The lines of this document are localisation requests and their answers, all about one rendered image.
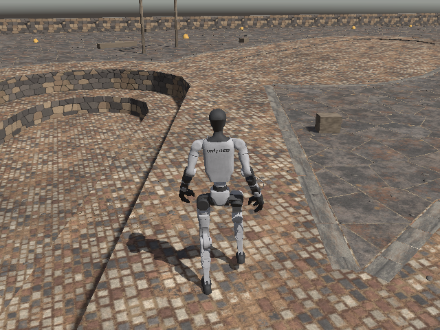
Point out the robot left shin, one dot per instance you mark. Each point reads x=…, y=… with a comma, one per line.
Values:
x=205, y=261

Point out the left robot hand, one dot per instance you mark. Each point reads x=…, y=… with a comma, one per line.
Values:
x=188, y=193

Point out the robot left forearm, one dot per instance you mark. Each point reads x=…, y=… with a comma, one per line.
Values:
x=185, y=182

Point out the humanoid robot torso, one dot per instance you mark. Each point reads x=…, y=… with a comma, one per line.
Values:
x=219, y=166

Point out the right robot hand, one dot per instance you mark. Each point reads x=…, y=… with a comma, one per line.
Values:
x=259, y=202

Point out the robot right upper arm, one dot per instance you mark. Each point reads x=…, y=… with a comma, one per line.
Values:
x=240, y=145

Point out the robot left upper arm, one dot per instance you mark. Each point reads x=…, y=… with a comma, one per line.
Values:
x=197, y=145

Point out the robot right forearm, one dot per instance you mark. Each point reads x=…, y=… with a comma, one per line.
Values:
x=254, y=187

